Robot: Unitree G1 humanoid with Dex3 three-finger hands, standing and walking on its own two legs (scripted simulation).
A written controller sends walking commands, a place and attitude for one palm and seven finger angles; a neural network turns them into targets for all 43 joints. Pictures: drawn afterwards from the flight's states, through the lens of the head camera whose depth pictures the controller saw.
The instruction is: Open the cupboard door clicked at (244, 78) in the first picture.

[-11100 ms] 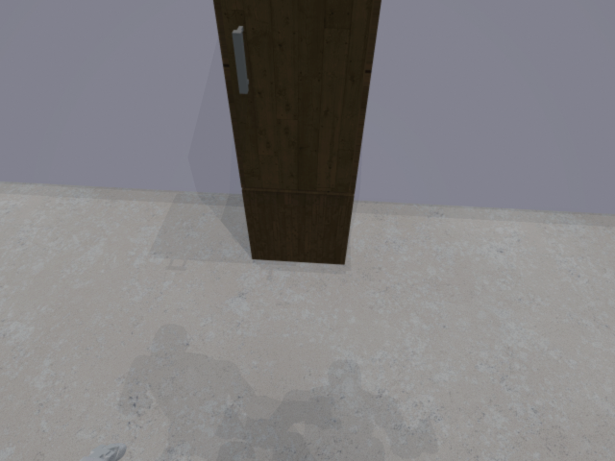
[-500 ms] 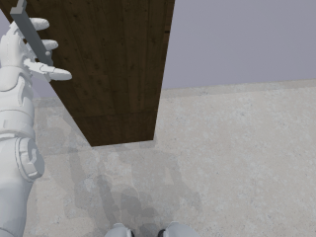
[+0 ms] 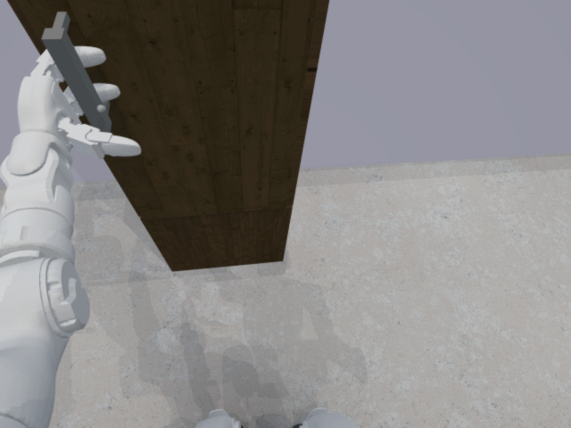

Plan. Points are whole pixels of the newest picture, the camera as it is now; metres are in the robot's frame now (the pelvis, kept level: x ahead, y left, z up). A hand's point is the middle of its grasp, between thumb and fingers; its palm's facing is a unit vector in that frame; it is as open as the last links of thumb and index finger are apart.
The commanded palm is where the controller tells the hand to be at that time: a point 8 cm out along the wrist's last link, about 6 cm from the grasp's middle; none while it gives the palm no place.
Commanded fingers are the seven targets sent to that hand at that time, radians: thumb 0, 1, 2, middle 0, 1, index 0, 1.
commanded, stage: close the thumb around the handle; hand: left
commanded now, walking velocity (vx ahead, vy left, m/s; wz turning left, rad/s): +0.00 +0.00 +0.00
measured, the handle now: (84, 77) +0.57 +0.23 +0.12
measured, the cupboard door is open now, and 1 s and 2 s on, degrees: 1 2 13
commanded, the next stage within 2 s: pull the door open along its arc in 0.68 s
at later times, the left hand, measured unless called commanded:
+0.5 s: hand (99, 110) +0.52 +0.20 +0.12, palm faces +0.04 -1.00 +0.00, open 7.2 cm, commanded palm +0.50 +0.24 +0.11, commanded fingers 0.00 0.90 0.90 -0.40 -1.35 -0.40 -1.35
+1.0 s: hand (101, 111) +0.51 +0.20 +0.12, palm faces +0.04 -1.00 -0.01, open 5.6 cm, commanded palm +0.47 +0.24 +0.11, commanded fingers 0.00 0.90 0.90 -0.40 -1.35 -0.40 -1.35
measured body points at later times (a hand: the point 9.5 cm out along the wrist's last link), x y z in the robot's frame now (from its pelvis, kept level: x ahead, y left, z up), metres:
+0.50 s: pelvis -0.01 +0.01 +0.00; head +0.10 +0.03 +0.43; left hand +0.51 +0.26 +0.12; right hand -0.05 -0.26 -0.11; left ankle -0.01 +0.08 -0.70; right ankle -0.03 -0.10 -0.70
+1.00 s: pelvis -0.01 +0.01 +0.00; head +0.10 +0.02 +0.44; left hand +0.51 +0.25 +0.12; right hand -0.03 -0.26 -0.11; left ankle -0.01 +0.08 -0.70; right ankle -0.03 -0.10 -0.70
